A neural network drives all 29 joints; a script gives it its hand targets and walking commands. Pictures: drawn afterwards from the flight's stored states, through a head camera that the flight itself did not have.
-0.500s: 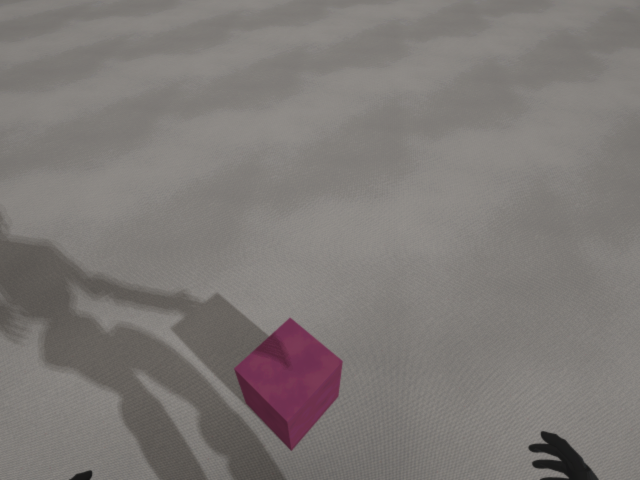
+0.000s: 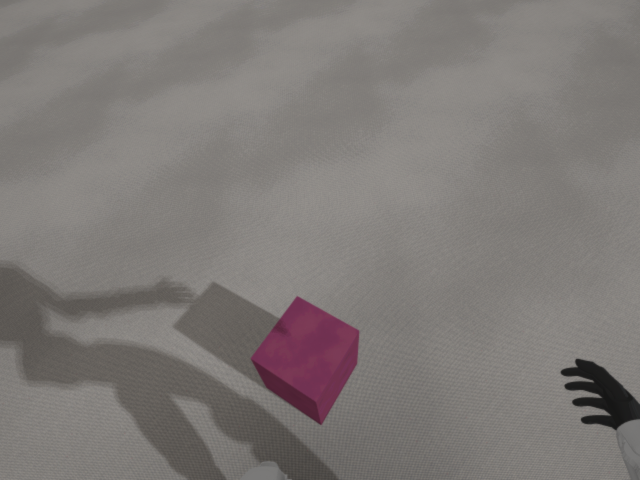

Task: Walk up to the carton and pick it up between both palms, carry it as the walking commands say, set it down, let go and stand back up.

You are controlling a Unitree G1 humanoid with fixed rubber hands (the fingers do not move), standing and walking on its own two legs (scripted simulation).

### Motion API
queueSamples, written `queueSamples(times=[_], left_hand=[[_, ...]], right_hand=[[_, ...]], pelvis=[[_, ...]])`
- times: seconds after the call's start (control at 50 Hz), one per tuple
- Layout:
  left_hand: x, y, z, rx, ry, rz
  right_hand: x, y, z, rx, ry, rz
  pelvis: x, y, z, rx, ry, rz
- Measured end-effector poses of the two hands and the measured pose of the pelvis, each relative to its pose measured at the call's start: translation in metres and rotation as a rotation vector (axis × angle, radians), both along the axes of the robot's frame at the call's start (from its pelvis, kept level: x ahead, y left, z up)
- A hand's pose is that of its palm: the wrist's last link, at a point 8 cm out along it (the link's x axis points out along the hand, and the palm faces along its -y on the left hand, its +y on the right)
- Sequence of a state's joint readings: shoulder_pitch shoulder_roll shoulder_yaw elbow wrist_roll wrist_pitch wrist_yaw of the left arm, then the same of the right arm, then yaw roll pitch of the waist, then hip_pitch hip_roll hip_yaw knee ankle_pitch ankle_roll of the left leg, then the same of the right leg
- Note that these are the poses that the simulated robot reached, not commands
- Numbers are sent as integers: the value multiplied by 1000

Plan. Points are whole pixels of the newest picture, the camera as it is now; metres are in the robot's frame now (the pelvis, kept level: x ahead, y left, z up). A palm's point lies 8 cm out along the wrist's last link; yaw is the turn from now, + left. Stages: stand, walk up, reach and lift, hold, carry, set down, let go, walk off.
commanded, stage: walk up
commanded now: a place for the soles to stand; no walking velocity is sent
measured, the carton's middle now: (309, 361) +0.49 +0.07 -0.62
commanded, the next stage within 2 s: none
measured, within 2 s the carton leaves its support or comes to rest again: neither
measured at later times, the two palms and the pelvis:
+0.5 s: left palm out of the picture +0.19 +0.54 -0.02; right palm out of the picture +0.14 -0.21 -0.10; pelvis +0.07 +0.16 -0.02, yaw -15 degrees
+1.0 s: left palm out of the picture +0.36 +0.57 -0.08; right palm out of the picture +0.06 -0.02 -0.09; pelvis +0.12 +0.32 -0.01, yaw -27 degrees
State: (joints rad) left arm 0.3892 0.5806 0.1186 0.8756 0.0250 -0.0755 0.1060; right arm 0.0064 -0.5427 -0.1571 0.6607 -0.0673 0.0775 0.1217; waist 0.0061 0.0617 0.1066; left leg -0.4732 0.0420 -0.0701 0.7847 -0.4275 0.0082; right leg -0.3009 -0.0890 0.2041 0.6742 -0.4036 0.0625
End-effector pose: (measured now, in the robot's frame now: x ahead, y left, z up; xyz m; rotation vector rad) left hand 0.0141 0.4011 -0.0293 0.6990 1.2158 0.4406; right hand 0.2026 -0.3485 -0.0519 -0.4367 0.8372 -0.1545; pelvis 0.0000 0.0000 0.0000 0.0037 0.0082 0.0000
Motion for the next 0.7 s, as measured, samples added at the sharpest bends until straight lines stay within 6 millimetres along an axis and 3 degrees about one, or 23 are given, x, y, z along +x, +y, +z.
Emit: queueSamples(times=[0.06,0.14,0.22,0.28,0.34,0.42,0.56,0.62,0.7], left_hand=[[30,28,-9,16,-30,-55],[80,28,-17,-47,-70,-135],[112,28,-15,-72,-75,-205],[124,45,-11,-27,-90,-236],[136,67,1,2,-116,-240],[155,101,11,29,-130,-267],[202,180,-4,51,-117,-352],[232,203,-21,40,-129,-372],[267,198,-35,-48,-125,-418]], right_hand=[[-15,28,-14,-7,2,-3],[-58,55,-25,44,71,-88],[-95,62,-30,52,115,-179],[-109,68,-39,39,148,-223],[-110,82,-44,37,168,-237],[-93,108,-45,41,137,-246],[-52,169,-42,1,24,-265],[-60,201,-46,-7,23,-296],[-88,241,-43,35,72,-395]], pelvis=[[1,27,-11,0,-8,-25],[8,46,-4,-9,-16,-75],[23,59,-3,-10,-7,-124],[34,73,-10,-10,-7,-157],[44,92,-9,-19,-17,-177],[56,123,-11,-13,-22,-215],[77,201,-31,-1,-8,-275],[84,232,-38,-1,-21,-304],[92,255,-25,-15,-31,-343]])
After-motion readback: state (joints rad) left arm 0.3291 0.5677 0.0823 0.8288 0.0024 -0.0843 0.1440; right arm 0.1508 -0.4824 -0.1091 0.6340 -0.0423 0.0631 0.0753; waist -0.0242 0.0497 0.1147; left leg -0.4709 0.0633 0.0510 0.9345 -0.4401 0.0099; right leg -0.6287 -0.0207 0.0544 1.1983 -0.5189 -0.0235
